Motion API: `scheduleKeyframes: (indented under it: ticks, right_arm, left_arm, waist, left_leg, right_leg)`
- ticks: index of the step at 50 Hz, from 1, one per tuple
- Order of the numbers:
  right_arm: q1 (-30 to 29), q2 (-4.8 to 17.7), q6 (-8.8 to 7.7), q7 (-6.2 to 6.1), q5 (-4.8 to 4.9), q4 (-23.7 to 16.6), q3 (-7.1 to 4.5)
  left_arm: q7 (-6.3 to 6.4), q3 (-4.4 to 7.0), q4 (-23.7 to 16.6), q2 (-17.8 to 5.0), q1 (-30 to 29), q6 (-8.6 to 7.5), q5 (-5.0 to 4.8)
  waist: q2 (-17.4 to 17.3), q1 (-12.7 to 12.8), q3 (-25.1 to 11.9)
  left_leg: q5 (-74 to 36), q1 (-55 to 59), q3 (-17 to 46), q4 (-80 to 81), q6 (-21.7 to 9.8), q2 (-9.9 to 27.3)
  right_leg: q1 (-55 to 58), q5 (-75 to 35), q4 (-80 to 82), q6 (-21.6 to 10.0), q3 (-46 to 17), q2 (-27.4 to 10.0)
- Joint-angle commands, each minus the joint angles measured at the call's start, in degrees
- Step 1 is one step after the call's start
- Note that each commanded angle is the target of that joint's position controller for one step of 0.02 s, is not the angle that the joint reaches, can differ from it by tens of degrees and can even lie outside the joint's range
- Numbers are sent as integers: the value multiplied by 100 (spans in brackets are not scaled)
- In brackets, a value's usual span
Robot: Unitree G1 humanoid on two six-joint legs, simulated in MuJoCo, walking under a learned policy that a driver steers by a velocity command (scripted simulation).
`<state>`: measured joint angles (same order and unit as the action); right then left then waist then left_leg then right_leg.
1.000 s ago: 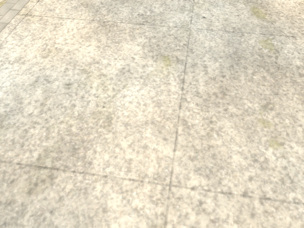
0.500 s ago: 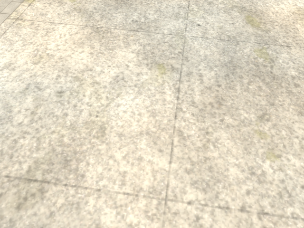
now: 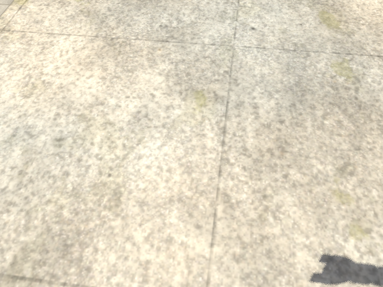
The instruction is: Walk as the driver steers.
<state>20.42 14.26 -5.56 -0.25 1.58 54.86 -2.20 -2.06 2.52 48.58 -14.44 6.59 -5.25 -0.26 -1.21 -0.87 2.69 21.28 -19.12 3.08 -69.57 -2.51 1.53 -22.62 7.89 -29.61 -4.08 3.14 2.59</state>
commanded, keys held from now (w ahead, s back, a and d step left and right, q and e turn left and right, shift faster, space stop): no key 1.00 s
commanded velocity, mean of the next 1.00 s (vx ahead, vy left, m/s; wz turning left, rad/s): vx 0.11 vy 0.00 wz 0.00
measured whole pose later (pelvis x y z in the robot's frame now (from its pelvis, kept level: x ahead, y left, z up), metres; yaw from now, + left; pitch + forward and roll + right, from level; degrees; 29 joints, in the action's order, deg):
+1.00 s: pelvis +0.21 +0.02 +0.00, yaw -1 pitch -1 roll +0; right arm 5.8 12.8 0.8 -1.6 0.0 58.1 -2.6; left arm 1.6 0.2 61.6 -11.9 15.1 -0.4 0.4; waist -0.1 0.8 2.3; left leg 10.6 -18.2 -0.4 -30.1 -0.5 -0.4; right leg -5.9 22.6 -29.6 -0.7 1.0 0.1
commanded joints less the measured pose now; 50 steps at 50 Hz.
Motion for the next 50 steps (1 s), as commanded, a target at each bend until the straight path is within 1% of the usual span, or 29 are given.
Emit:
scheduleKeyframes:
  ticks: [1, 2, 3, 5, 6, 8, 10, 11, 13, 15, 16, 17, 18, 19, 20, 21, 22, 23, 24, 25, 26, 27, 28, 29, 30, 31, 33, 39, 50]
  right_arm:
    - [149, 483, -8, -78, -47, -385, -155]
    - [252, 367, 64, -99, -69, -360, -140]
    - [275, 348, 114, -120, -98, -370, -147]
    - [-41, 415, 153, -160, -175, -527, -173]
    - [-230, 398, 156, -163, -210, -594, -166]
    - [-598, 274, 146, -134, -219, -679, -109]
    - [-1032, 214, 147, -96, -197, -761, -64]
    - [-1167, 255, 160, -81, -179, -790, -63]
    - [-1376, 369, 180, -60, -168, -861, -76]
    - [-1483, 485, 164, -40, -203, -928, -102]
    - [-1349, 521, 141, -32, -226, -892, -120]
    - [-1096, 653, 113, -43, -261, -790, -168]
    - [-803, 1002, 99, -90, -312, -719, -247]
    - [-727, 1176, 162, -119, -306, -656, -267]
    - [-618, 601, 252, -109, -259, -602, -146]
    - [-731, 308, 300, -79, -232, -570, -46]
    - [-1021, 344, 339, -61, -246, -603, -32]
    - [-1369, 434, 374, -57, -246, -675, -40]
    - [-1713, 571, 401, -60, -234, -745, -74]
    - [-1819, 627, 417, -63, -213, -760, -96]
    - [-1832, 572, 429, -73, -202, -749, -89]
    - [-1739, 520, 412, -74, -209, -707, -78]
    - [-1644, 485, 372, -81, -216, -627, -70]
    - [-1551, 489, 336, -90, -188, -561, -83]
    - [-1464, 481, 309, -106, -162, -504, -88]
    - [-1406, 493, 298, -110, -154, -452, -98]
    - [-1380, 461, 320, -101, -143, -373, -105]
    - [-1494, 421, 487, -96, -148, -196, -124]
    - [-1542, 440, 605, -167, -156, 155, -143]
  left_arm:
    - [-41, 76, -170, -446, 36, -133, 111]
    - [-51, 70, -108, -450, 81, -161, 107]
    - [-46, 66, -21, -484, 183, -185, 108]
    - [22, 79, 109, -641, 337, -187, 150]
    - [70, 81, 153, -687, 412, -161, 151]
    - [149, 65, 206, -716, 498, -83, 124]
    - [193, 67, 306, -817, 715, -22, 99]
    - [203, 70, 366, -862, 808, 11, 85]
    - [214, 63, 467, -861, 878, 84, 53]
    - [222, 66, 535, -854, 855, 155, 14]
    - [235, 58, 544, -825, 776, 191, -27]
    - [245, 29, 575, -729, 868, 212, -41]
    - [256, -15, 567, -612, 1098, 178, 66]
    - [219, -109, 722, -256, 1908, 118, 149]
    - [247, -156, 801, -193, 1811, 155, 106]
    - [274, -113, 723, -363, 1459, 258, 27]
    - [327, -93, 682, -405, 1236, 380, -2]
    - [368, -76, 708, -419, 1181, 497, 32]
    - [388, -81, 751, -407, 1211, 593, 80]
    - [395, -80, 758, -462, 1146, 657, 134]
    - [382, -76, 794, -541, 1168, 666, 134]
    - [378, -56, 845, -632, 1108, 628, 84]
    - [376, -75, 859, -538, 1056, 567, 69]
    - [371, -77, 905, -519, 1063, 509, 77]
    - [366, -60, 924, -569, 1040, 450, 82]
    - [358, -62, 943, -558, 1034, 406, 71]
    - [350, -74, 1006, -500, 1070, 391, 46]
    - [369, -100, 1104, -440, 1096, 495, 48]
    - [386, -139, 1228, -343, 1214, 443, 66]
  waist:
    - [490, -67, -359]
    - [495, -133, -319]
    - [459, -188, -267]
    - [386, -211, -197]
    - [373, -177, -234]
    - [360, -62, -330]
    - [375, 141, -416]
    - [385, 207, -451]
    - [425, 266, -444]
    - [465, 241, -459]
    - [433, 114, -513]
    - [300, 10, -623]
    - [8, 53, -961]
    - [-780, 455, -1505]
    - [-946, 215, -1756]
    - [-872, 191, -1575]
    - [-731, 257, -1331]
    - [-649, 371, -1084]
    - [-627, 506, -877]
    - [-582, 493, -665]
    - [-370, 406, -374]
    - [-76, 278, -163]
    - [-7, 267, -212]
    - [63, 233, -333]
    - [128, 202, -503]
    - [164, 190, -649]
    - [215, 186, -792]
    - [182, 199, -479]
    - [154, 147, -181]
  left_leg:
    - [-643, -1204, 244, -130, -79, 679]
    - [-624, -1028, 180, 11, -10, 675]
    - [-621, -962, 108, 184, 78, 650]
    - [-965, -1150, 26, 759, 266, 618]
    - [-1263, -1221, -10, 1142, 328, 612]
    - [-1948, -1021, -110, 2184, 347, 526]
    - [-2446, -757, -196, 2918, 354, 368]
    - [-2550, -667, -187, 3140, 367, 314]
    - [-2409, -621, -116, 3505, 341, 250]
    - [-1971, -555, -99, 3843, 228, 170]
    - [-2076, -301, -139, 4233, 141, 115]
    - [-2789, 227, -132, 4746, 29, 111]
    - [-4853, 1091, 292, 4557, -152, 570]
    - [-6042, 2498, 933, 4085, -820, 1272]
    - [-5506, 2504, 1340, 4225, -1239, 1600]
    - [-4369, 2093, 1492, 4500, -1249, 1563]
    - [-3302, 1640, 1488, 4707, -1098, 1434]
    - [-2396, 1103, 1349, 4867, -896, 1288]
    - [-1471, 493, 1072, 4997, -613, 1024]
    - [-574, 74, 787, 5076, -339, 734]
    - [-4, 37, 431, 5049, -136, 444]
    - [-204, 222, 255, 4929, -38, 269]
    - [-818, 463, 231, 4719, -31, 238]
    - [-1601, 693, 193, 4506, -92, 229]
    - [-2428, 942, 116, 4267, -159, 216]
    - [-3067, 1112, 76, 4100, -224, 207]
    - [-3496, 1249, 40, 3967, -305, 207]
    - [-2939, 1094, -44, 3992, -238, 122]
    - [-2317, 1174, -49, 4171, -80, 70]
  right_leg:
    - [895, 158, 2068, -892, -1982, -1511]
    - [652, -569, 2121, -962, -1706, -1466]
    - [492, -1443, 2117, -1031, -1413, -1438]
    - [460, -2744, 2051, -1075, -957, -1381]
    - [548, -3095, 1987, -1043, -794, -1329]
    - [659, -3254, 1866, -864, -454, -1116]
    - [840, -3065, 1794, -768, -383, -1088]
    - [975, -2912, 1753, -772, -429, -1140]
    - [1298, -2715, 1582, -781, -577, -1268]
    - [1608, -2689, 1203, -731, -760, -1373]
    - [1685, -2525, 924, -626, -793, -1321]
    - [1677, -2251, 565, -417, -774, -1104]
    - [1379, -1761, 60, -156, -615, -767]
    - [372, 62, -473, 135, -455, -384]
    - [204, 1601, -902, 349, -374, -233]
    - [167, 2152, -938, 421, -434, -271]
    - [228, 2091, -775, 439, -466, -349]
    - [463, 1638, -359, 429, -460, -406]
    - [919, 1066, 137, 388, -452, -433]
    - [1141, 732, 432, 331, -457, -444]
    - [834, 1081, 504, 244, -453, -481]
    - [546, 1290, 480, 166, -456, -459]
    - [520, 1122, 537, 154, -469, -490]
    - [577, 810, 560, 190, -486, -514]
    - [633, 416, 550, 224, -506, -536]
    - [711, 27, 493, 255, -505, -538]
    - [844, -374, 401, 289, -469, -524]
    - [797, -172, 444, 248, -453, -511]
    - [631, 346, 730, 236, -470, -524]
